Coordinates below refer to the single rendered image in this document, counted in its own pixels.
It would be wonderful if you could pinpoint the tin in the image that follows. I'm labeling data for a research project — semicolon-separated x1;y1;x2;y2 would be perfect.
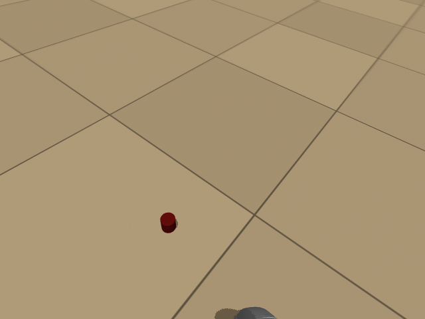
160;213;176;233

